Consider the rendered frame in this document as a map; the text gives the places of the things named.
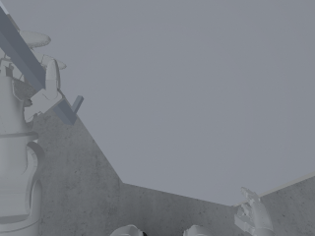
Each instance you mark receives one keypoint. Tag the fridge door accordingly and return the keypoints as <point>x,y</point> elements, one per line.
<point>195,98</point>

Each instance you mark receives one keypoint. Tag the right robot thigh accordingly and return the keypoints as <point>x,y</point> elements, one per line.
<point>198,231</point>

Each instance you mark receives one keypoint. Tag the robot thigh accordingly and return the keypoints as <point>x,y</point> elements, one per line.
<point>198,231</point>
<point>129,230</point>

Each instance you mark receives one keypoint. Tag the right robot hand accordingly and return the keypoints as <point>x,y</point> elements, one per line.
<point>257,215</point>

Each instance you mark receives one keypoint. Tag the left robot thigh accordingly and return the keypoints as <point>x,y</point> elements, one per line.
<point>129,230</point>

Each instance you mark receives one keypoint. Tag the handle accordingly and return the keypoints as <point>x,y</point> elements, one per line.
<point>15,47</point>

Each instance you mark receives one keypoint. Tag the left robot hand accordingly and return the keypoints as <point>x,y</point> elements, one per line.
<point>15,90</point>

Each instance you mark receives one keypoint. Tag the robot left forearm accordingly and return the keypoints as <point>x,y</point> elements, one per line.
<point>21,161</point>

